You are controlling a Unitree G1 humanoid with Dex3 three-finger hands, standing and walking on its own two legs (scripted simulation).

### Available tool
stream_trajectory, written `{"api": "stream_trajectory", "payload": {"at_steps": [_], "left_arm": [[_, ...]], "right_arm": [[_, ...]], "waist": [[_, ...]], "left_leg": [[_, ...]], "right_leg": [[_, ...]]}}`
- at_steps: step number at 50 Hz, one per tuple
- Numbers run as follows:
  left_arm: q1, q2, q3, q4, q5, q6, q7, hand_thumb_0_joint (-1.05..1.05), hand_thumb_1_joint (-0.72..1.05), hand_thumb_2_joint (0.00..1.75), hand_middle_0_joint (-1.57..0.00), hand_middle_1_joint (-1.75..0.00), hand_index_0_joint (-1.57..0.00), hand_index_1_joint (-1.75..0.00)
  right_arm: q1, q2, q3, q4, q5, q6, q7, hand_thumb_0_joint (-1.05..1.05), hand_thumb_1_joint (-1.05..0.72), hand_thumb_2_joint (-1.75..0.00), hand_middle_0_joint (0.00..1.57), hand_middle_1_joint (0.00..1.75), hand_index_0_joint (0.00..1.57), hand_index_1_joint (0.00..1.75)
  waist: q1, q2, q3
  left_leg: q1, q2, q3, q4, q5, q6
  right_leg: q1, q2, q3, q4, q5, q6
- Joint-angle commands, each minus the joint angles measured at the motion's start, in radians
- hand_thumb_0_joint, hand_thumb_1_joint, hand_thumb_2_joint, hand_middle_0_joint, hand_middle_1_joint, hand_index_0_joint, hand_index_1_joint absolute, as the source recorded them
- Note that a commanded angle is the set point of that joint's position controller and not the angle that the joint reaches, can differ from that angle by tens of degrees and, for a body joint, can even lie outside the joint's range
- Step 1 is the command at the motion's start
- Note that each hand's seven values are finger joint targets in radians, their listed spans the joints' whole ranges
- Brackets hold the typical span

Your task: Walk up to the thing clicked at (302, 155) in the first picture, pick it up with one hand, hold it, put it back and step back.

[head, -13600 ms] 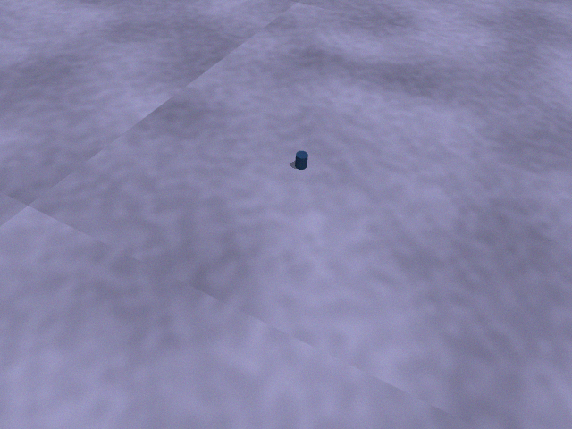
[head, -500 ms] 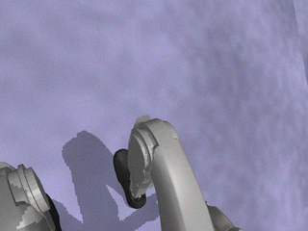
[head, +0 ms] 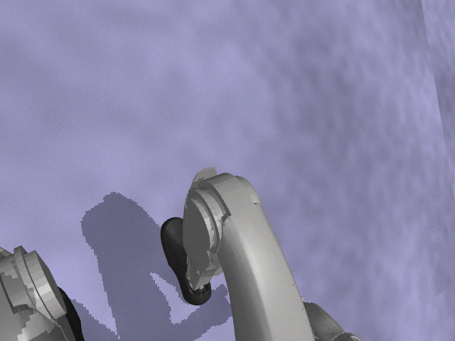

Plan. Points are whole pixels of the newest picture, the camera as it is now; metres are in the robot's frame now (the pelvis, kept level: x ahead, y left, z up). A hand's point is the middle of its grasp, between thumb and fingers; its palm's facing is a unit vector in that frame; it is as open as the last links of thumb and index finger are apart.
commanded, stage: rest palm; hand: left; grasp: from above
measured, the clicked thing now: out of the picture +0.50 +0.33 -0.27
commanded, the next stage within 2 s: close in 0.26 s
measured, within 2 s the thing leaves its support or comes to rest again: neither
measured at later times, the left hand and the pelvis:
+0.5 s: hand out of the picture +0.48 +0.33 -0.25, palm faces -0.44 -0.14 -0.89, open 12.4 cm; pelvis +0.00 +0.00 +0.00, yaw -1 degrees
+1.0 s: hand out of the picture +0.48 +0.33 -0.25, palm faces -0.46 -0.13 -0.88, open 11.0 cm; pelvis +0.00 +0.00 +0.00, yaw -1 degrees
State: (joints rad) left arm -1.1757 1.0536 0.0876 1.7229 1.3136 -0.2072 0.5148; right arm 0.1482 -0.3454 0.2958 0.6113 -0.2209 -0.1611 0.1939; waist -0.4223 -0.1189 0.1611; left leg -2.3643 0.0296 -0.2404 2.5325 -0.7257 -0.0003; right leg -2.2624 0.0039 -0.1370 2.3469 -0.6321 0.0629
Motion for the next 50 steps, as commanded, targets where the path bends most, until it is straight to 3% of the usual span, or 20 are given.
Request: {"api": "stream_trajectory", "payload": {"at_steps": [1,9,13,15,17,18,20,22,25,26,27,29,32,35,37,40,46,48,49,50], "left_arm": [[-0.251,0.215,0.007,-0.105,-0.004,-0.007,0.042,0.0,-0.4,1.02,-0.13,-1.09,-0.14,-1.08],[-0.259,0.234,0.014,-0.117,-0.008,-0.01,0.062,0.0,-0.35,1.02,-0.16,-1.1,-0.17,-1.08],[-0.216,0.222,0.011,-0.04,-0.009,0.004,0.058,0.0,-0.31,1.01,-0.18,-1.12,-0.2,-1.1],[-0.274,0.288,0.042,-0.148,-0.003,-0.004,0.067,0.0,-0.29,1.0,-0.2,-1.11,-0.21,-1.08],[-0.243,0.248,0.016,-0.105,-0.008,0.001,0.063,0.0,-0.31,0.99,-0.18,-1.1,-0.2,-1.08],[-0.221,0.252,0.022,-0.085,-0.013,0.001,0.066,0.0,-0.31,1.0,-0.17,-1.12,-0.19,-1.09],[-0.249,0.282,0.048,-0.137,-0.01,-0.001,0.067,0.0,-0.28,0.84,-0.15,-1.07,-0.2,-1.02],[-0.255,0.235,0.004,-0.129,-0.014,0.001,0.055,0.0,-0.28,0.81,-0.17,-1.05,-0.22,-1.0],[-0.275,0.287,0.037,-0.148,-0.014,0.003,0.058,0.0,-0.26,0.82,-0.18,-1.06,-0.23,-1.01],[-0.261,0.281,0.035,-0.135,-0.01,0.004,0.058,0.0,-0.25,0.82,-0.18,-1.06,-0.23,-1.01],[-0.257,0.231,-0.001,-0.114,-0.014,0.004,0.051,0.0,-0.25,0.81,-0.18,-1.05,-0.23,-1.0],[-0.231,0.244,0.015,-0.077,-0.017,0.005,0.045,0.0,-0.2,0.79,-0.21,-1.04,-0.27,-0.99],[-0.243,0.275,0.02,-0.11,-0.009,-0.004,0.039,0.0,-0.16,0.79,-0.25,-1.03,-0.3,-0.97],[-0.223,0.243,0.007,-0.083,-0.019,-0.005,0.033,0.0,-0.13,0.76,-0.28,-1.0,-0.33,-0.95],[-0.227,0.258,0.007,-0.087,-0.023,-0.014,0.029,0.0,-0.09,0.72,-0.3,-1.0,-0.36,-0.93],[-0.242,0.294,0.024,-0.131,-0.016,-0.025,0.035,0.0,-0.08,0.68,-0.31,-0.95,-0.36,-0.89],[-0.231,0.267,-0.002,-0.107,-0.015,-0.022,0.048,0.0,-0.01,0.65,-0.37,-0.91,-0.42,-0.85],[-0.248,0.315,0.026,-0.137,-0.013,-0.02,0.058,0.0,0.01,0.62,-0.38,-0.89,-0.43,-0.83],[-0.27,0.294,0.012,-0.169,-0.012,-0.02,0.06,0.0,0.0,0.63,-0.38,-0.88,-0.43,-0.83],[-0.277,0.306,0.029,-0.174,-0.018,-0.02,0.068,0.0,0.01,0.61,-0.38,-0.88,-0.44,-0.82]], "right_arm": [[0.201,-0.324,-0.093,0.012,-0.005,-0.002,-0.007,0.0,-0.9,-0.9,0.2,0.3,0.2,0.3],[0.192,-0.33,-0.089,0.017,-0.01,-0.014,-0.005,0.0,-0.9,-0.9,0.2,0.3,0.2,0.3],[0.186,-0.333,-0.078,0.016,-0.015,-0.021,0.005,0.0,-0.9,-0.9,0.2,0.3,0.2,0.3],[0.193,-0.345,-0.082,0.005,-0.011,-0.021,0.001,0.0,-0.9,-0.9,0.2,0.3,0.2,0.3],[0.179,-0.342,-0.078,0.006,-0.016,-0.027,0.006,0.0,-0.9,-0.9,0.2,0.3,0.2,0.3],[0.182,-0.344,-0.08,0.008,-0.013,-0.026,0.005,0.0,-0.9,-0.9,0.2,0.3,0.2,0.3],[0.202,-0.345,-0.078,0.02,-0.015,-0.025,0.006,0.0,-0.89,-0.9,0.2,0.3,0.2,0.3],[0.174,-0.338,-0.078,0.011,-0.013,-0.029,0.007,0.0,-0.9,-0.9,0.2,0.3,0.2,0.3],[0.191,-0.353,-0.08,0.019,-0.009,-0.023,0.005,0.0,-0.9,-0.9,0.2,0.3,0.2,0.3],[0.186,-0.348,-0.079,0.019,-0.013,-0.017,0.003,0.0,-0.89,-0.9,0.2,0.3,0.2,0.3],[0.172,-0.342,-0.076,0.013,-0.013,-0.019,0.004,0.0,-0.9,-0.9,0.2,0.3,0.2,0.3],[0.184,-0.345,-0.07,0.022,-0.014,-0.018,0.007,0.0,-0.89,-0.9,0.2,0.3,0.2,0.3],[0.172,-0.345,-0.069,0.017,-0.013,-0.009,0.0,0.0,-0.89,-0.9,0.2,0.3,0.2,0.3],[0.178,-0.342,-0.058,0.012,-0.016,-0.009,0.004,0.0,-0.89,-0.9,0.2,0.3,0.2,0.3],[0.172,-0.339,-0.048,0.014,-0.016,-0.011,0.002,0.0,-0.9,-0.9,0.2,0.3,0.2,0.3],[0.17,-0.351,-0.057,0.006,-0.014,-0.007,-0.004,0.0,-0.89,-0.9,0.2,0.3,0.2,0.3],[0.176,-0.352,-0.058,-0.002,-0.019,-0.011,-0.005,0.0,-0.89,-0.9,0.2,0.3,0.2,0.3],[0.18,-0.353,-0.054,0.006,-0.018,-0.012,-0.007,0.0,-0.89,-0.9,0.2,0.3,0.2,0.3],[0.179,-0.349,-0.057,0.002,-0.017,-0.014,-0.007,0.0,-0.89,-0.9,0.2,0.3,0.2,0.3],[0.177,-0.349,-0.058,0.011,-0.018,-0.013,-0.008,0.0,-0.89,-0.9,0.2,0.3,0.2,0.3]], "waist": [[-0.051,0.519,-0.645],[-0.038,0.569,-0.672],[-0.063,0.509,-0.577],[-0.041,0.554,-0.649],[-0.052,0.562,-0.634],[-0.053,0.531,-0.628],[-0.053,0.56,-0.665],[-0.053,0.588,-0.653],[-0.056,0.583,-0.65],[-0.049,0.598,-0.671],[-0.055,0.593,-0.648],[-0.07,0.567,-0.591],[-0.056,0.57,-0.633],[-0.07,0.529,-0.597],[-0.072,0.526,-0.578],[-0.051,0.558,-0.633],[-0.072,0.54,-0.59],[-0.056,0.552,-0.621],[-0.051,0.577,-0.646],[-0.045,0.605,-0.673]], "left_leg": [[0.492,0.01,0.106,-0.254,0.242,0.017],[0.548,0.018,0.086,-0.265,0.273,0.001],[0.475,0.015,0.091,-0.247,0.227,0.013],[0.521,0.015,0.093,-0.259,0.245,0.01],[0.531,0.021,0.086,-0.254,0.248,0.006],[0.506,0.021,0.085,-0.254,0.242,0.009],[0.54,0.022,0.086,-0.246,0.297,0.006],[0.558,0.023,0.085,-0.249,0.291,0.0],[0.54,0.023,0.08,-0.25,0.28,0.002],[0.56,0.024,0.078,-0.258,0.293,-0.003],[0.556,0.025,0.075,-0.255,0.294,-0.004],[0.529,0.025,0.068,-0.255,0.275,-0.003],[0.538,0.025,0.076,-0.251,0.288,0.0],[0.501,0.022,0.079,-0.238,0.282,0.007],[0.49,0.023,0.077,-0.24,0.259,0.007],[0.53,0.025,0.069,-0.249,0.263,0.0],[0.501,0.023,0.083,-0.251,0.232,0.008],[0.511,0.025,0.078,-0.255,0.245,0.006],[0.539,0.026,0.078,-0.255,0.266,0.002],[0.565,0.031,0.07,-0.261,0.286,-0.005]], "right_leg": [[0.387,0.054,-0.111,-0.191,0.241,-0.076],[0.371,0.053,-0.128,-0.174,0.263,-0.08],[0.365,0.055,-0.124,-0.18,0.236,-0.072],[0.386,0.053,-0.119,-0.186,0.244,-0.076],[0.372,0.054,-0.123,-0.175,0.246,-0.077],[0.388,0.059,-0.123,-0.179,0.244,-0.076],[0.402,0.054,-0.125,-0.174,0.286,-0.074],[0.373,0.055,-0.123,-0.166,0.276,-0.079],[0.379,0.055,-0.127,-0.173,0.271,-0.078],[0.384,0.056,-0.127,-0.169,0.275,-0.082],[0.362,0.056,-0.131,-0.163,0.277,-0.082],[0.34,0.054,-0.138,-0.164,0.26,-0.077],[0.375,0.056,-0.129,-0.173,0.269,-0.079],[0.377,0.056,-0.131,-0.177,0.273,-0.074],[0.367,0.055,-0.133,-0.181,0.253,-0.073],[0.368,0.052,-0.134,-0.177,0.246,-0.079],[0.383,0.062,-0.13,-0.189,0.238,-0.072],[0.399,0.059,-0.128,-0.188,0.246,-0.074],[0.388,0.058,-0.127,-0.179,0.261,-0.077],[0.387,0.056,-0.135,-0.175,0.273,-0.079]]}}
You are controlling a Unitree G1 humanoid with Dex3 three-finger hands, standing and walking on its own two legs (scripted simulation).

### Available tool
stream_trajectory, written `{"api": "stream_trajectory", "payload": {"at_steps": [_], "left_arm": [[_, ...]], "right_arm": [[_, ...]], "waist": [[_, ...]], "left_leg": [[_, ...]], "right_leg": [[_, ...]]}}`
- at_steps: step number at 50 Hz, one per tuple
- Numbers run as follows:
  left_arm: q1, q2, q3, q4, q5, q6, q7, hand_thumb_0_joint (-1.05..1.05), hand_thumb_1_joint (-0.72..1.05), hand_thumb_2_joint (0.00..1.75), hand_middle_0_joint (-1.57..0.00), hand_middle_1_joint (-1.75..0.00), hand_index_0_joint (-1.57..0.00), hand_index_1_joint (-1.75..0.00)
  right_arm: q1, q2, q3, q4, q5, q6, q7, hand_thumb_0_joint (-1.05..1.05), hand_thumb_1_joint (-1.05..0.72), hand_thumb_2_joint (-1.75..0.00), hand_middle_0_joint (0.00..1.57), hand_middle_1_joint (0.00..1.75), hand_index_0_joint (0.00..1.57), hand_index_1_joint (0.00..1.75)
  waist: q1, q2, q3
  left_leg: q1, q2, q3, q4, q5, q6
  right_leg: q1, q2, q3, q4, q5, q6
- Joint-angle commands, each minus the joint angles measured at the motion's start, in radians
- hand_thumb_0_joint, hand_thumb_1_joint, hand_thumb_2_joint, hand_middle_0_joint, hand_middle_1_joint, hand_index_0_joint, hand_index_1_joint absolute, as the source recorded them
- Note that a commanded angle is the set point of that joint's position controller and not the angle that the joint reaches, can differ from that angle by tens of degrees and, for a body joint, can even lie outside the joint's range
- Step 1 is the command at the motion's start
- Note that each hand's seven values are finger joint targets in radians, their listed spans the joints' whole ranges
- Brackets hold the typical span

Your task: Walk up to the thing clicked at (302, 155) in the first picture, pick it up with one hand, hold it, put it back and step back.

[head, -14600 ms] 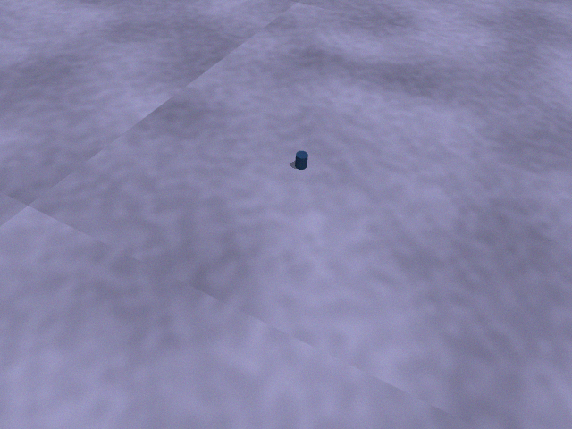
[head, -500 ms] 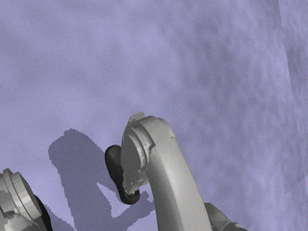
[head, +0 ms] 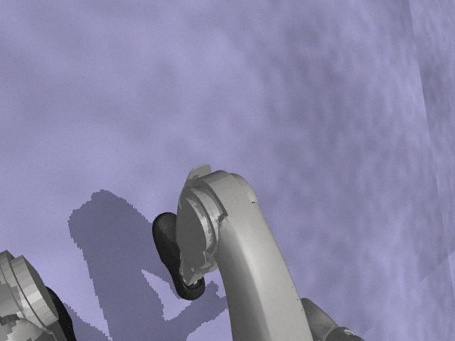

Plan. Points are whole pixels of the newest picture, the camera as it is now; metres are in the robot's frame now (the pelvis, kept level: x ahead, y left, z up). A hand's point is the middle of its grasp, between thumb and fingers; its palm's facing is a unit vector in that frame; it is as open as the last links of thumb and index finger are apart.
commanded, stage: close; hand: left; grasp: from above
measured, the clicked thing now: out of the picture +0.49 +0.34 -0.27
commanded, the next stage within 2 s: settle in 0.90 s
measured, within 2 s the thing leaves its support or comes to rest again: leaves its support in 1.30 s
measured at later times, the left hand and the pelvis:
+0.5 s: hand out of the picture +0.47 +0.34 -0.25, palm faces -0.45 -0.14 -0.88, open 9.8 cm; pelvis +0.00 +0.00 +0.00, yaw +0 degrees
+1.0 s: hand out of the picture +0.47 +0.34 -0.25, palm faces -0.44 -0.14 -0.88, open 9.5 cm; pelvis +0.00 +0.00 +0.00, yaw +0 degrees
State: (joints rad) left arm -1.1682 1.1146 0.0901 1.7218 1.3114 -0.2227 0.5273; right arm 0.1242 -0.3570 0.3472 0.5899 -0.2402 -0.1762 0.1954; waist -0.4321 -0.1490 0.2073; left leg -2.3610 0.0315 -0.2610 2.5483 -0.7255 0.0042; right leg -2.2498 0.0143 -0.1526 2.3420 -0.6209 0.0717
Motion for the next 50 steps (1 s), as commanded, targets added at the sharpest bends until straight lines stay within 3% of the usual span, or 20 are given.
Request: {"api": "stream_trajectory", "payload": {"at_steps": [1,3,6,9,11,13,15,16,18,21,26,28,34,38,41,43,45,47,49,50], "left_arm": [[-0.263,0.198,-0.002,-0.126,-0.016,0.0,0.053,0.0,0.03,0.6,-0.39,-0.88,-0.45,-0.82],[-0.201,0.176,-0.005,-0.038,-0.018,0.012,0.053,0.0,0.06,0.61,-0.41,-0.88,-0.47,-0.81],[-0.275,0.263,0.038,-0.169,-0.012,0.009,0.051,0.0,0.14,0.61,-0.48,-0.85,-0.54,-0.79],[-0.206,0.235,0.042,-0.089,-0.017,0.02,0.048,0.0,0.15,0.53,-0.49,-0.8,-0.55,-0.74],[-0.204,0.193,0.014,-0.063,-0.026,0.017,0.038,0.0,0.2,0.53,-0.52,-0.8,-0.58,-0.73],[-0.25,0.261,0.038,-0.144,-0.03,0.008,0.038,0.0,0.24,0.52,-0.55,-0.81,-0.61,-0.74],[-0.242,0.246,0.021,-0.137,-0.017,0.009,0.03,0.0,0.25,0.5,-0.56,-0.8,-0.63,-0.73],[-0.207,0.208,0.006,-0.089,-0.021,0.013,0.023,0.0,0.28,0.49,-0.57,-0.8,-0.64,-0.72],[-0.22,0.219,0.02,-0.103,-0.032,0.004,0.026,0.0,0.31,0.52,-0.6,-0.79,-0.67,-0.72],[-0.257,0.241,0.016,-0.162,-0.023,0.0,0.023,0.0,0.33,0.52,-0.62,-0.79,-0.69,-0.72],[-0.253,0.228,0.024,-0.153,-0.021,-0.002,0.037,0.0,0.4,0.58,-0.69,-0.79,-0.74,-0.73],[-0.225,0.191,-0.003,-0.098,-0.018,0.007,0.032,0.0,0.42,0.58,-0.71,-0.79,-0.76,-0.73],[-0.23,0.227,0.02,-0.11,-0.013,0.004,0.038,0.0,0.51,0.6,-0.76,-0.8,-0.82,-0.74],[-0.203,0.209,0.0,-0.065,-0.015,0.012,0.036,0.0,0.56,0.6,-0.8,-0.81,-0.86,-0.74],[-0.257,0.268,0.033,-0.132,-0.013,0.007,0.04,0.0,0.56,0.6,-0.8,-0.81,-0.86,-0.75],[-0.208,0.222,0.008,-0.075,-0.019,0.015,0.028,0.0,0.59,0.6,-0.83,-0.8,-0.89,-0.74],[-0.256,0.263,0.029,-0.135,-0.022,0.005,0.041,0.0,0.61,0.65,-0.84,-0.83,-0.9,-0.77],[-0.255,0.241,0.014,-0.126,-0.02,0.008,0.04,0.0,0.59,0.66,-0.83,-0.85,-0.88,-0.79],[-0.215,0.198,0.002,-0.067,-0.025,0.014,0.031,0.0,0.61,0.65,-0.83,-0.84,-0.89,-0.78],[-0.217,0.216,0.009,-0.078,-0.029,0.009,0.035,0.0,0.62,0.66,-0.84,-0.84,-0.9,-0.78]], "right_arm": [[0.194,-0.334,-0.11,0.023,0.0,-0.002,-0.006,0.0,-0.89,-0.9,0.2,0.3,0.2,0.3],[0.206,-0.336,-0.106,0.028,-0.001,0.0,-0.005,0.0,-0.89,-0.9,0.2,0.3,0.2,0.3],[0.203,-0.34,-0.104,0.034,0.002,-0.003,-0.006,0.0,-0.89,-0.9,0.2,0.3,0.2,0.3],[0.198,-0.334,-0.099,0.036,0.001,-0.003,0.0,0.0,-0.89,-0.9,0.2,0.3,0.2,0.3],[0.198,-0.325,-0.089,0.033,0.0,-0.002,0.003,0.0,-0.89,-0.9,0.2,0.3,0.2,0.3],[0.197,-0.356,-0.11,0.021,0.003,-0.002,-0.008,0.0,-0.89,-0.9,0.2,0.3,0.2,0.3],[0.195,-0.349,-0.112,0.025,-0.002,-0.002,-0.008,0.0,-0.9,-0.9,0.2,0.3,0.2,0.3],[0.193,-0.347,-0.112,0.024,-0.001,-0.005,-0.003,0.0,-0.89,-0.9,0.2,0.3,0.2,0.3],[0.207,-0.34,-0.097,0.024,0.003,0.001,-0.006,0.0,-0.89,-0.9,0.2,0.3,0.2,0.3],[0.207,-0.344,-0.116,0.025,0.004,-0.001,-0.011,0.0,-0.89,-0.9,0.2,0.3,0.2,0.3],[0.211,-0.341,-0.11,0.036,0.003,0.006,-0.009,0.0,-0.89,-0.9,0.2,0.3,0.2,0.3],[0.205,-0.336,-0.111,0.034,0.0,0.003,-0.007,0.0,-0.89,-0.9,0.2,0.3,0.2,0.3],[0.198,-0.337,-0.093,0.038,-0.004,0.006,-0.003,0.0,-0.89,-0.9,0.2,0.3,0.2,0.3],[0.197,-0.341,-0.095,0.02,-0.005,0.004,-0.006,0.0,-0.9,-0.9,0.2,0.3,0.2,0.3],[0.203,-0.349,-0.094,0.023,-0.004,0.003,-0.012,0.0,-0.9,-0.9,0.2,0.3,0.2,0.3],[0.198,-0.342,-0.099,0.016,0.001,0.002,-0.01,0.0,-0.9,-0.9,0.2,0.3,0.2,0.3],[0.198,-0.35,-0.095,0.014,-0.001,0.006,-0.016,0.0,-0.89,-0.9,0.2,0.3,0.2,0.3],[0.201,-0.349,-0.106,0.02,-0.002,0.008,-0.018,0.0,-0.9,-0.9,0.2,0.3,0.2,0.3],[0.204,-0.33,-0.086,0.032,-0.001,0.004,-0.01,0.0,-0.89,-0.9,0.2,0.3,0.2,0.3],[0.201,-0.336,-0.081,0.029,-0.002,0.005,-0.013,0.0,-0.89,-0.9,0.2,0.3,0.2,0.3]], "waist": [[-0.048,0.623,-0.687],[-0.072,0.541,-0.622],[-0.036,0.611,-0.687],[-0.044,0.597,-0.653],[-0.074,0.53,-0.607],[-0.051,0.569,-0.658],[-0.039,0.621,-0.68],[-0.056,0.575,-0.631],[-0.066,0.522,-0.623],[-0.041,0.592,-0.678],[-0.048,0.604,-0.676],[-0.057,0.588,-0.645],[-0.057,0.596,-0.636],[-0.069,0.534,-0.61],[-0.051,0.585,-0.657],[-0.065,0.544,-0.61],[-0.056,0.574,-0.661],[-0.054,0.596,-0.676],[-0.071,0.562,-0.607],[-0.072,0.55,-0.603]], "left_leg": [[0.545,0.028,0.09,-0.271,0.28,-0.008],[0.479,0.024,0.093,-0.265,0.241,0.002],[0.521,0.025,0.101,-0.26,0.282,-0.002],[0.517,0.029,0.091,-0.263,0.293,-0.008],[0.457,0.024,0.1,-0.25,0.258,0.004],[0.485,0.023,0.101,-0.268,0.237,0.003],[0.533,0.027,0.094,-0.279,0.251,-0.008],[0.501,0.025,0.093,-0.266,0.23,-0.002],[0.454,0.021,0.098,-0.256,0.226,0.006],[0.525,0.026,0.096,-0.273,0.236,-0.002],[0.537,0.028,0.084,-0.277,0.28,-0.01],[0.53,0.028,0.09,-0.276,0.282,-0.008],[0.519,0.028,0.088,-0.269,0.291,-0.009],[0.476,0.021,0.103,-0.26,0.245,0.005],[0.514,0.025,0.09,-0.271,0.244,-0.004],[0.482,0.025,0.093,-0.273,0.217,0.001],[0.508,0.027,0.086,-0.282,0.229,-0.004],[0.523,0.029,0.089,-0.283,0.245,-0.005],[0.496,0.029,0.085,-0.265,0.256,-0.005],[0.471,0.026,0.088,-0.267,0.247,-0.003]], "right_leg": [[0.355,0.047,-0.123,-0.166,0.262,-0.088],[0.367,0.053,-0.124,-0.179,0.24,-0.08],[0.379,0.043,-0.109,-0.176,0.265,-0.083],[0.363,0.044,-0.12,-0.17,0.259,-0.087],[0.377,0.048,-0.119,-0.185,0.248,-0.08],[0.393,0.046,-0.112,-0.196,0.229,-0.083],[0.369,0.044,-0.115,-0.18,0.229,-0.09],[0.346,0.044,-0.118,-0.176,0.221,-0.083],[0.38,0.045,-0.119,-0.197,0.222,-0.079],[0.377,0.046,-0.112,-0.188,0.225,-0.085],[0.367,0.046,-0.125,-0.18,0.254,-0.087],[0.36,0.048,-0.12,-0.175,0.259,-0.085],[0.358,0.045,-0.123,-0.18,0.258,-0.085],[0.381,0.048,-0.114,-0.193,0.239,-0.08],[0.367,0.041,-0.116,-0.189,0.226,-0.087],[0.357,0.044,-0.116,-0.191,0.209,-0.081],[0.379,0.044,-0.119,-0.194,0.22,-0.086],[0.383,0.047,-0.119,-0.187,0.236,-0.086],[0.346,0.045,-0.125,-0.179,0.24,-0.083],[0.36,0.047,-0.125,-0.192,0.234,-0.084]]}}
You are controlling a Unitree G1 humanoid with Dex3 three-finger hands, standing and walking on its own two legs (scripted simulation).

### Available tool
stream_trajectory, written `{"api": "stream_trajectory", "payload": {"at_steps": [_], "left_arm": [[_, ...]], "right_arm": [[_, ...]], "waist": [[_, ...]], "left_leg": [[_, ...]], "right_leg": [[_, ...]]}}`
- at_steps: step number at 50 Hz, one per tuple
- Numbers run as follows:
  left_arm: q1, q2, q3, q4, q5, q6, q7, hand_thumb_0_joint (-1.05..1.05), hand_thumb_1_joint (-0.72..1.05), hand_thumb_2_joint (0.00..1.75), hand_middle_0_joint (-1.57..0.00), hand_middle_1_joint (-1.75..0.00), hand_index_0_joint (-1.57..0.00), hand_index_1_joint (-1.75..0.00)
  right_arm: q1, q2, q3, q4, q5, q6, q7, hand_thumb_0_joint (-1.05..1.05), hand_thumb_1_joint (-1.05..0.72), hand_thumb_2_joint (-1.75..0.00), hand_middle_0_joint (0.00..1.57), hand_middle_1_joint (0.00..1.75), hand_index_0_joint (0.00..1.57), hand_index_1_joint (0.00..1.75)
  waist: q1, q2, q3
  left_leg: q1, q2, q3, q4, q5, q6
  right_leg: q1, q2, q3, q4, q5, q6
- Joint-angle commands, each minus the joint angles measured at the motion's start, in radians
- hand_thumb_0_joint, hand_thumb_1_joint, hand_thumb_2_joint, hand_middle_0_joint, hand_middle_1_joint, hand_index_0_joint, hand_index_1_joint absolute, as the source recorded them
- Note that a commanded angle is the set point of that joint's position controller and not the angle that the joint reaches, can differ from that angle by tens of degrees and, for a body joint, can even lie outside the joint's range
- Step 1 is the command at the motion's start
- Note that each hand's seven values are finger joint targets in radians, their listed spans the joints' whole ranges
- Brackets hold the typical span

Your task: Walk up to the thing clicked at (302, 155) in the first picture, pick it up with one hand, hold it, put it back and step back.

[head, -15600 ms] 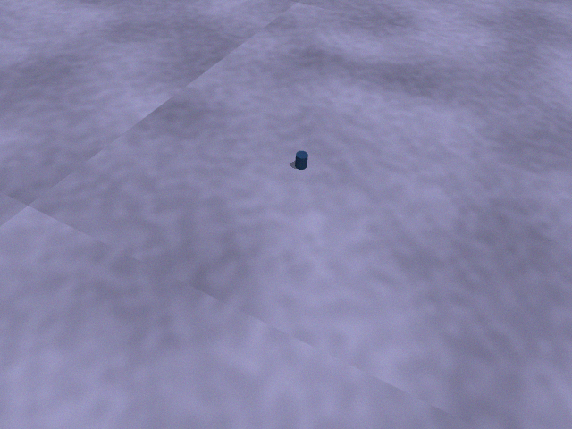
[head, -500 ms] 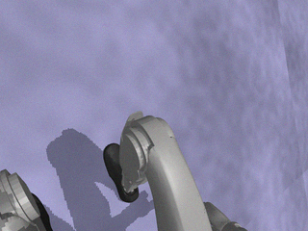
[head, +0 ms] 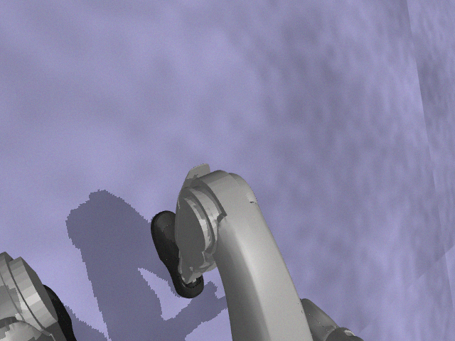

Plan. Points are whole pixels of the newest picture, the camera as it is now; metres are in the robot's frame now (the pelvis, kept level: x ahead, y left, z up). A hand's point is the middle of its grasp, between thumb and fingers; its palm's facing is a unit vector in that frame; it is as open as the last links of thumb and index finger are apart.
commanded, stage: settle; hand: left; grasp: from above
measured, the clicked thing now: out of the picture +0.49 +0.34 -0.27
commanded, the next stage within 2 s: lift in 0.96 s
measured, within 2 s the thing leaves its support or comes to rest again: leaves its support in 0.30 s
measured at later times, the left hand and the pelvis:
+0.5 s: hand out of the picture +0.48 +0.35 -0.21, palm faces -0.41 -0.13 -0.90, open 9.3 cm; pelvis +0.01 +0.00 +0.00, yaw +1 degrees
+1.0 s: hand out of the picture +0.48 +0.36 -0.13, palm faces -0.44 -0.10 -0.89, open 9.1 cm; pelvis +0.00 -0.01 +0.02, yaw +5 degrees
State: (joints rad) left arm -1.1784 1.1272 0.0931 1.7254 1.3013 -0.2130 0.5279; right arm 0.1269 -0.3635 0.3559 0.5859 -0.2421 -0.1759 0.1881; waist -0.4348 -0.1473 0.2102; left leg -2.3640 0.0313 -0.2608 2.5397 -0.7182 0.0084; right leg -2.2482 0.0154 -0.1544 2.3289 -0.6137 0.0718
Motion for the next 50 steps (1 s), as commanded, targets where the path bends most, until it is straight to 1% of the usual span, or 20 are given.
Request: {"api": "stream_trajectory", "payload": {"at_steps": [1,2,4,6,7,10,11,13,16,17,19,21,22,25,26,29,33,40,46,50], "left_arm": [[-0.201,0.201,-0.006,-0.07,-0.015,-0.001,0.031,0.0,0.54,0.67,-0.83,-0.85,-0.88,-0.79],[-0.236,0.251,0.022,-0.146,-0.014,-0.004,0.033,0.0,0.51,0.7,-0.84,-0.84,-0.89,-0.79],[-0.266,0.23,0.0,-0.173,-0.01,-0.001,0.026,0.0,0.49,0.68,-0.82,-0.82,-0.87,-0.77],[-0.209,0.205,0.003,-0.117,-0.027,0.012,0.014,0.0,0.47,0.65,-0.8,-0.82,-0.85,-0.77],[-0.238,0.235,0.027,-0.167,-0.024,0.009,0.012,0.0,0.47,0.65,-0.8,-0.8,-0.85,-0.75],[-0.245,0.272,0.058,-0.242,-0.01,0.013,-0.002,0.0,0.47,0.68,-0.81,-0.81,-0.86,-0.77],[-0.216,0.232,0.039,-0.193,-0.011,0.019,-0.01,0.0,0.48,0.66,-0.81,-0.82,-0.86,-0.77],[-0.208,0.233,0.057,-0.217,-0.02,0.021,-0.018,0.0,0.51,0.69,-0.83,-0.82,-0.88,-0.77],[-0.214,0.251,0.082,-0.338,-0.022,0.029,-0.044,0.0,0.54,0.74,-0.85,-0.86,-0.9,-0.81],[-0.201,0.231,0.072,-0.353,-0.03,0.03,-0.053,0.0,0.54,0.72,-0.85,-0.85,-0.9,-0.8],[-0.222,0.176,0.038,-0.415,-0.043,0.029,-0.071,0.0,0.55,0.7,-0.84,-0.86,-0.9,-0.8],[-0.202,0.162,0.036,-0.392,-0.052,0.042,-0.09,0.0,0.57,0.69,-0.84,-0.86,-0.9,-0.8],[-0.177,0.192,0.071,-0.378,-0.051,0.051,-0.097,0.0,0.58,0.7,-0.85,-0.86,-0.91,-0.8],[-0.191,0.147,0.056,-0.442,-0.052,0.064,-0.136,0.0,0.6,0.72,-0.89,-0.84,-0.94,-0.79],[-0.227,0.077,0.015,-0.507,-0.068,0.058,-0.15,0.0,0.6,0.71,-0.89,-0.83,-0.94,-0.78],[-0.188,0.077,0.022,-0.507,-0.076,0.064,-0.177,0.0,0.62,0.75,-0.9,-0.87,-0.95,-0.82],[-0.231,0.017,-0.01,-0.522,-0.076,0.067,-0.226,0.0,0.67,0.8,-0.95,-0.89,-1.0,-0.84],[-0.267,0.016,-0.006,-0.569,-0.076,0.059,-0.27,0.0,0.63,0.82,-0.92,-0.9,-0.96,-0.85],[-0.276,0.014,-0.01,-0.554,-0.076,0.058,-0.301,0.0,0.62,0.82,-0.92,-0.89,-0.96,-0.85],[-0.287,0.042,0.005,-0.588,-0.08,0.057,-0.312,0.0,0.62,0.84,-0.93,-0.89,-0.96,-0.85]], "right_arm": [[0.191,-0.336,-0.092,0.022,0.003,0.002,-0.008,0.0,-0.91,-0.9,0.2,0.3,0.2,0.3],[0.203,-0.333,-0.092,0.033,0.004,0.005,-0.008,0.0,-0.91,-0.9,0.2,0.3,0.2,0.3],[0.194,-0.343,-0.115,0.027,0.004,0.004,-0.012,0.0,-0.91,-0.9,0.2,0.3,0.2,0.3],[0.207,-0.338,-0.112,0.03,0.005,0.004,-0.007,0.0,-0.91,-0.9,0.2,0.3,0.2,0.3],[0.203,-0.332,-0.1,0.03,0.008,0.005,-0.008,0.0,-0.91,-0.9,0.2,0.3,0.2,0.3],[0.221,-0.35,-0.128,0.04,0.008,0.011,-0.008,0.0,-0.91,-0.9,0.2,0.3,0.2,0.3],[0.215,-0.343,-0.131,0.031,0.009,0.011,-0.005,0.0,-0.91,-0.9,0.2,0.3,0.2,0.3],[0.225,-0.334,-0.135,0.038,0.013,0.015,0.0,0.0,-0.91,-0.9,0.2,0.3,0.2,0.3],[0.23,-0.34,-0.166,0.023,0.02,0.023,0.001,0.0,-0.91,-0.9,0.2,0.3,0.2,0.3],[0.214,-0.333,-0.174,0.016,0.023,0.026,0.002,0.0,-0.91,-0.9,0.2,0.3,0.2,0.3],[0.216,-0.317,-0.182,0.009,0.027,0.031,0.009,0.0,-0.91,-0.9,0.2,0.3,0.2,0.3],[0.239,-0.319,-0.198,0.023,0.043,0.037,0.012,0.0,-0.9,-0.9,0.2,0.3,0.2,0.3],[0.255,-0.329,-0.211,0.035,0.043,0.044,0.01,0.0,-0.9,-0.9,0.2,0.3,0.2,0.3],[0.258,-0.312,-0.228,0.028,0.056,0.059,0.013,0.0,-0.91,-0.9,0.2,0.3,0.2,0.3],[0.251,-0.3,-0.23,0.018,0.062,0.062,0.013,0.0,-0.91,-0.9,0.2,0.3,0.2,0.3],[0.255,-0.292,-0.252,0.016,0.079,0.079,0.01,0.0,-0.9,-0.9,0.2,0.3,0.2,0.3],[0.261,-0.275,-0.269,0.011,0.093,0.109,0.002,0.0,-0.91,-0.9,0.2,0.3,0.2,0.3],[0.268,-0.256,-0.284,-0.005,0.105,0.152,-0.029,0.0,-0.9,-0.9,0.2,0.3,0.2,0.3],[0.275,-0.252,-0.292,-0.009,0.107,0.178,-0.06,0.0,-0.9,-0.9,0.2,0.3,0.2,0.3],[0.268,-0.245,-0.295,-0.016,0.113,0.194,-0.075,0.0,-0.9,-0.9,0.2,0.3,0.2,0.3]], "waist": [[-0.073,0.529,-0.589],[-0.056,0.577,-0.638],[-0.046,0.61,-0.679],[-0.061,0.573,-0.631],[-0.05,0.57,-0.661],[-0.027,0.672,-0.733],[-0.034,0.638,-0.698],[-0.027,0.631,-0.693],[0.007,0.693,-0.771],[0.024,0.701,-0.796],[0.023,0.697,-0.836],[0.017,0.651,-0.81],[0.023,0.634,-0.809],[0.044,0.65,-0.819],[0.047,0.653,-0.828],[0.069,0.635,-0.864],[0.054,0.593,-0.846],[0.07,0.564,-0.9],[0.069,0.531,-0.856],[0.095,0.557,-0.93]], "left_leg": [[0.465,0.024,0.09,-0.255,0.221,-0.004],[0.504,0.029,0.09,-0.266,0.248,-0.008],[0.535,0.03,0.091,-0.272,0.245,-0.012],[0.498,0.027,0.095,-0.267,0.236,-0.005],[0.503,0.027,0.092,-0.253,0.249,-0.009],[0.605,0.032,0.087,-0.26,0.328,-0.025],[0.56,0.027,0.095,-0.254,0.297,-0.018],[0.545,0.023,0.103,-0.255,0.303,-0.018],[0.597,0.021,0.108,-0.272,0.324,-0.025],[0.613,0.021,0.108,-0.283,0.31,-0.026],[0.603,0.014,0.121,-0.274,0.336,-0.019],[0.562,0.009,0.131,-0.265,0.329,-0.01],[0.55,0.007,0.135,-0.265,0.328,-0.009],[0.574,0.005,0.14,-0.283,0.332,-0.011],[0.575,0.0,0.14,-0.292,0.326,-0.014],[0.576,-0.004,0.143,-0.318,0.297,-0.011],[0.555,-0.012,0.145,-0.33,0.269,-0.005],[0.557,-0.025,0.171,-0.351,0.271,-0.001],[0.539,-0.032,0.176,-0.373,0.215,0.001],[0.574,-0.032,0.187,-0.387,0.25,0.0]], "right_leg": [[0.356,0.045,-0.12,-0.181,0.215,-0.084],[0.38,0.042,-0.115,-0.181,0.235,-0.082],[0.361,0.044,-0.112,-0.173,0.232,-0.088],[0.372,0.047,-0.111,-0.182,0.228,-0.081],[0.361,0.041,-0.116,-0.18,0.233,-0.086],[0.349,0.032,-0.113,-0.166,0.267,-0.095],[0.349,0.037,-0.112,-0.167,0.249,-0.096],[0.36,0.038,-0.11,-0.17,0.254,-0.096],[0.361,0.034,-0.101,-0.173,0.251,-0.106],[0.355,0.036,-0.102,-0.171,0.237,-0.11],[0.383,0.04,-0.1,-0.174,0.274,-0.107],[0.376,0.038,-0.092,-0.179,0.273,-0.102],[0.382,0.037,-0.088,-0.187,0.27,-0.101],[0.354,0.031,-0.076,-0.194,0.256,-0.109],[0.335,0.027,-0.078,-0.196,0.256,-0.114],[0.341,0.024,-0.072,-0.199,0.239,-0.11],[0.305,0.018,-0.061,-0.211,0.213,-0.114],[0.349,0.011,-0.04,-0.235,0.213,-0.114],[0.321,0.008,-0.035,-0.266,0.149,-0.121],[0.347,0.007,-0.024,-0.266,0.175,-0.12]]}}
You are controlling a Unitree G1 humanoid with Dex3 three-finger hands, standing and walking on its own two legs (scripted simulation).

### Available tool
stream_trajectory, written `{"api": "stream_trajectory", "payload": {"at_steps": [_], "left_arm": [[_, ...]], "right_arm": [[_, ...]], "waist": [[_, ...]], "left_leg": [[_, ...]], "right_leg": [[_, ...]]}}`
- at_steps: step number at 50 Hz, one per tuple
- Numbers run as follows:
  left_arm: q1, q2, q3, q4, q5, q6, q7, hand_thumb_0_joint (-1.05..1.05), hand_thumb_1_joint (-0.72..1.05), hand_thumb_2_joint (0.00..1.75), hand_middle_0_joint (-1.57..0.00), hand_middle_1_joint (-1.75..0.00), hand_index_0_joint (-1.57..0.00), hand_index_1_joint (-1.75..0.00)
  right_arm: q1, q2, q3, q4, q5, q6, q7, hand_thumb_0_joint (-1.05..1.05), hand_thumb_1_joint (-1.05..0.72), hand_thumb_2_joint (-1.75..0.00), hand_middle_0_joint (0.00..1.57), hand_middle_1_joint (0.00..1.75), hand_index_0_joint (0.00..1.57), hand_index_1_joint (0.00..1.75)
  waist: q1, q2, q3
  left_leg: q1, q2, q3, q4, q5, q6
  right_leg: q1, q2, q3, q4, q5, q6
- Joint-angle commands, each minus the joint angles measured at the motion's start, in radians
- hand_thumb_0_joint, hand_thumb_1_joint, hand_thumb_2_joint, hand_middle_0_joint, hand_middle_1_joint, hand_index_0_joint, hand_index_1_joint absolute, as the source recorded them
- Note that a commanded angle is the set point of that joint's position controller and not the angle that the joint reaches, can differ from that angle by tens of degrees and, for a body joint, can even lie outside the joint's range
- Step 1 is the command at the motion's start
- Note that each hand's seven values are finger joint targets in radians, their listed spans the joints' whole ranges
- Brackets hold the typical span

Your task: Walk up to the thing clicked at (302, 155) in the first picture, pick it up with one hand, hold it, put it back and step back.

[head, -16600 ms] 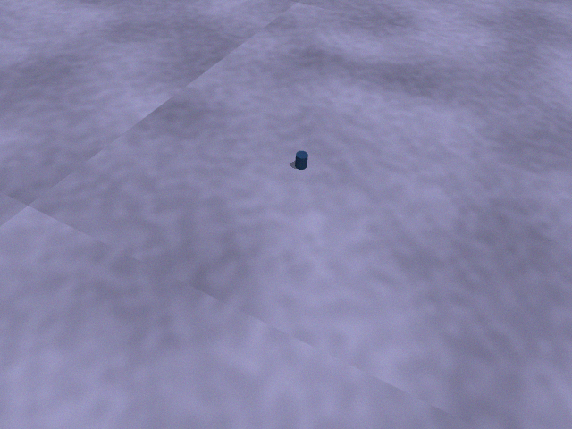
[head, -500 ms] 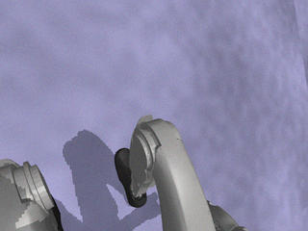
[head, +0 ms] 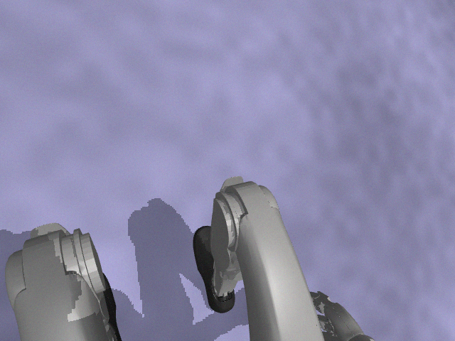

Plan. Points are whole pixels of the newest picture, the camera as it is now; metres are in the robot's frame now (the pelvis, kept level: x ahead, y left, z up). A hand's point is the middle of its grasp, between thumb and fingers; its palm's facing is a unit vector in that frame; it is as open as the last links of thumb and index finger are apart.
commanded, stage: lift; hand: left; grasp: from above
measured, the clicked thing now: out of the picture +0.53 +0.32 -0.17
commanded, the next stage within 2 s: hold in 1.80 s
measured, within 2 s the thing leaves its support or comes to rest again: neither
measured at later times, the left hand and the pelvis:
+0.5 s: hand out of the picture +0.47 +0.32 -0.08, palm faces -0.47 -0.09 -0.88, open 9.1 cm; pelvis -0.01 +0.00 +0.04, yaw +3 degrees
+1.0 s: hand out of the picture +0.39 +0.30 +0.11, palm faces -0.42 -0.12 -0.90, open 9.1 cm; pelvis +0.00 +0.00 +0.19, yaw +7 degrees
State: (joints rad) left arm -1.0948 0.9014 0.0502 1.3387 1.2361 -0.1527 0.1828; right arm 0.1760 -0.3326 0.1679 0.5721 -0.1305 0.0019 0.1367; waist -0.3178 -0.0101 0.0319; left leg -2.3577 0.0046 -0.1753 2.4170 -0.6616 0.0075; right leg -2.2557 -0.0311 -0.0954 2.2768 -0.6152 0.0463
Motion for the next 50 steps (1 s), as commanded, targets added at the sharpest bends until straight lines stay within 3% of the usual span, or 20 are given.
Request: {"api": "stream_trajectory", "payload": {"at_steps": [1,3,4,5,7,13,14,19,21,24,27,30,33,38,40,44,47,50], "left_arm": [[-0.363,0.249,0.041,-0.195,-0.019,-0.003,0.031,0.0,0.63,0.85,-0.93,-0.89,-0.96,-0.85],[-0.366,0.256,0.036,-0.197,-0.017,-0.004,0.026,0.0,0.58,0.76,-0.92,-0.9,-0.96,-0.85],[-0.372,0.259,0.038,-0.205,-0.015,-0.004,0.024,0.0,0.5,0.77,-0.84,-0.82,-0.88,-0.78],[-0.34,0.261,0.047,-0.181,-0.022,0.002,0.019,0.0,0.52,0.7,-0.86,-0.88,-0.92,-0.82],[-0.345,0.264,0.049,-0.223,-0.03,0.009,0.001,0.0,0.55,0.72,-0.86,-0.88,-0.92,-0.82],[-0.295,0.242,0.058,-0.297,-0.079,0.029,-0.054,0.0,0.54,0.73,-0.84,-0.9,-0.9,-0.84],[-0.289,0.251,0.062,-0.316,-0.082,0.029,-0.061,0.0,0.53,0.71,-0.83,-0.89,-0.89,-0.83],[-0.242,0.203,0.058,-0.43,-0.114,0.02,-0.093,0.0,0.5,0.72,-0.8,-0.9,-0.86,-0.84],[-0.22,0.215,0.077,-0.474,-0.122,0.018,-0.097,0.0,0.5,0.74,-0.8,-0.91,-0.86,-0.85],[-0.167,0.143,0.049,-0.471,-0.134,0.012,-0.115,0.0,0.52,0.76,-0.8,-0.95,-0.87,-0.88],[-0.125,0.141,0.055,-0.503,-0.154,0.004,-0.127,0.0,0.5,0.79,-0.78,-0.98,-0.84,-0.91],[-0.107,0.098,0.036,-0.588,-0.174,0.002,-0.138,0.0,0.53,0.8,-0.79,-1.0,-0.86,-0.93],[-0.045,0.063,0.021,-0.601,-0.201,0.012,-0.14,0.0,0.51,0.79,-0.76,-1.03,-0.83,-0.95],[0.017,0.03,0.015,-0.69,-0.221,0.037,-0.135,0.0,0.52,0.74,-0.76,-0.98,-0.84,-0.9],[0.049,0.039,0.028,-0.722,-0.228,0.05,-0.129,0.0,0.49,0.74,-0.75,-0.98,-0.82,-0.9],[0.104,0.002,0.011,-0.769,-0.243,0.079,-0.123,0.0,0.46,0.74,-0.72,-0.98,-0.8,-0.91],[0.203,-0.062,-0.018,-0.761,-0.258,0.097,-0.119,0.0,0.45,0.76,-0.72,-0.98,-0.79,-0.91],[0.261,-0.065,-0.015,-0.797,-0.259,0.116,-0.114,0.0,0.46,0.75,-0.73,-0.97,-0.79,-0.9]], "right_arm": [[0.228,-0.274,-0.105,-0.002,0.003,0.019,-0.026,0.0,-0.9,-0.9,0.2,0.3,0.2,0.3],[0.225,-0.262,-0.102,0.008,0.004,0.027,-0.031,0.0,-0.94,-0.91,0.2,0.3,0.2,0.3],[0.235,-0.262,-0.104,0.011,0.005,0.029,-0.034,0.0,-0.88,-0.89,0.2,0.3,0.2,0.3],[0.241,-0.272,-0.107,0.009,0.01,0.03,-0.036,0.0,-0.94,-0.91,0.2,0.3,0.2,0.3],[0.241,-0.265,-0.115,0.009,0.012,0.036,-0.037,0.0,-0.92,-0.91,0.2,0.3,0.2,0.3],[0.255,-0.256,-0.137,0.003,0.031,0.058,-0.047,0.0,-0.92,-0.91,0.2,0.3,0.2,0.3],[0.247,-0.252,-0.141,0.005,0.034,0.062,-0.049,0.0,-0.92,-0.91,0.2,0.3,0.2,0.3],[0.243,-0.232,-0.169,0.011,0.053,0.081,-0.06,0.0,-0.92,-0.91,0.2,0.3,0.2,0.3],[0.243,-0.228,-0.184,0.016,0.065,0.084,-0.065,0.0,-0.92,-0.9,0.2,0.3,0.2,0.3],[0.235,-0.215,-0.201,0.016,0.075,0.088,-0.072,0.0,-0.92,-0.91,0.2,0.3,0.2,0.3],[0.22,-0.207,-0.21,0.011,0.083,0.088,-0.081,0.0,-0.92,-0.91,0.2,0.3,0.2,0.3],[0.204,-0.188,-0.222,0.0,0.095,0.084,-0.089,0.0,-0.92,-0.9,0.2,0.3,0.2,0.3],[0.191,-0.174,-0.224,0.001,0.104,0.079,-0.1,0.0,-0.91,-0.9,0.2,0.3,0.2,0.3],[0.154,-0.163,-0.239,0.001,0.122,0.072,-0.119,0.0,-0.91,-0.9,0.2,0.3,0.2,0.3],[0.142,-0.153,-0.243,0.003,0.126,0.073,-0.126,0.0,-0.91,-0.9,0.2,0.3,0.2,0.3],[0.109,-0.129,-0.243,0.004,0.136,0.067,-0.144,0.0,-0.91,-0.9,0.2,0.3,0.2,0.3],[0.098,-0.108,-0.24,0.013,0.142,0.059,-0.155,0.0,-0.9,-0.9,0.2,0.3,0.2,0.3],[0.081,-0.1,-0.24,0.015,0.152,0.05,-0.166,0.0,-0.9,-0.9,0.2,0.3,0.2,0.3]], "waist": [[-0.034,0.417,-0.738],[-0.025,0.415,-0.76],[-0.025,0.411,-0.769],[-0.016,0.407,-0.733],[0.0,0.422,-0.782],[0.021,0.411,-0.805],[0.039,0.413,-0.815],[0.061,0.404,-0.862],[0.084,0.398,-0.897],[0.08,0.372,-0.847],[0.103,0.333,-0.835],[0.12,0.341,-0.907],[0.125,0.282,-0.852],[0.154,0.297,-0.875],[0.167,0.279,-0.873],[0.177,0.249,-0.844],[0.182,0.189,-0.796],[0.208,0.197,-0.783]], "left_leg": [[0.561,-0.008,0.098,-0.265,0.197,0.0],[0.558,-0.003,0.104,-0.27,0.189,0.004],[0.554,-0.006,0.109,-0.27,0.195,0.006],[0.548,-0.013,0.108,-0.278,0.203,0.004],[0.597,-0.008,0.11,-0.29,0.219,0.003],[0.607,-0.015,0.122,-0.33,0.204,0.008],[0.618,-0.015,0.125,-0.341,0.198,0.007],[0.665,-0.016,0.129,-0.39,0.181,0.012],[0.697,-0.019,0.126,-0.416,0.198,0.013],[0.726,-0.019,0.102,-0.467,0.168,0.014],[0.728,-0.02,0.101,-0.511,0.1,0.021],[0.794,-0.012,0.102,-0.565,0.106,0.025],[0.799,-0.01,0.098,-0.615,0.083,0.03],[0.958,0.003,0.061,-0.734,0.102,0.017],[0.993,0.003,0.078,-0.759,0.127,0.02],[1.07,0.005,0.086,-0.862,0.095,0.02],[1.105,0.005,0.105,-0.916,0.113,0.021],[1.198,0.009,0.105,-0.994,0.136,0.015]], "right_leg": [[0.353,0.051,-0.085,-0.217,0.18,-0.094],[0.368,0.056,-0.078,-0.217,0.176,-0.094],[0.383,0.054,-0.077,-0.223,0.182,-0.092],[0.371,0.049,-0.076,-0.229,0.183,-0.096],[0.373,0.051,-0.074,-0.23,0.191,-0.097],[0.416,0.045,-0.06,-0.273,0.171,-0.097],[0.413,0.045,-0.052,-0.273,0.163,-0.1],[0.437,0.04,-0.038,-0.316,0.152,-0.098],[0.445,0.033,-0.029,-0.322,0.17,-0.096],[0.417,0.03,-0.028,-0.347,0.146,-0.098],[0.446,0.031,-0.018,-0.386,0.103,-0.096],[0.506,0.033,-0.01,-0.413,0.133,-0.084],[0.557,0.035,-0.007,-0.464,0.123,-0.078],[0.627,0.034,-0.006,-0.517,0.149,-0.072],[0.685,0.034,0.004,-0.572,0.161,-0.069],[0.805,0.038,0.017,-0.68,0.14,-0.064],[0.896,0.039,0.029,-0.768,0.146,-0.062],[0.972,0.041,0.036,-0.83,0.158,-0.063]]}}
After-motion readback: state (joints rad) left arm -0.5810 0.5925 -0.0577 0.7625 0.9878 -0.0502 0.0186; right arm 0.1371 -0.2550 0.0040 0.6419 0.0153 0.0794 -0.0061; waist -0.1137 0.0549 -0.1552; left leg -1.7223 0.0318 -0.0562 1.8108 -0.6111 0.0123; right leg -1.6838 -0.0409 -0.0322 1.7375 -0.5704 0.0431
